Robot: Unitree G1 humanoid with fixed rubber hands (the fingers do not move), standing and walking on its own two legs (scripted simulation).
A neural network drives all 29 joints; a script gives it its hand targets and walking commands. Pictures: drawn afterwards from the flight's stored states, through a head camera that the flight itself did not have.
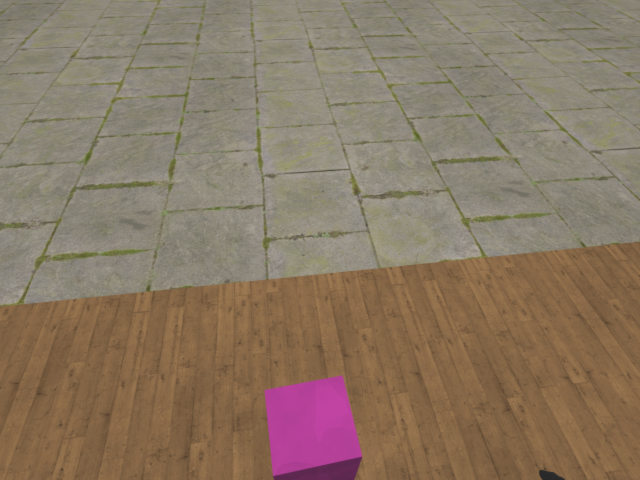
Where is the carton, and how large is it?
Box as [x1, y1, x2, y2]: [265, 375, 361, 479]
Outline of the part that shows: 342,375 265,390 272,470 274,479 354,478 361,458 361,453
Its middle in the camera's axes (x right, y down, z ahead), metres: -0.03 +0.53 +1.05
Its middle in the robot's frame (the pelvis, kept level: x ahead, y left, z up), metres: +0.38 +0.02 -0.66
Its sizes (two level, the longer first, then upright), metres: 0.210 0.200 0.250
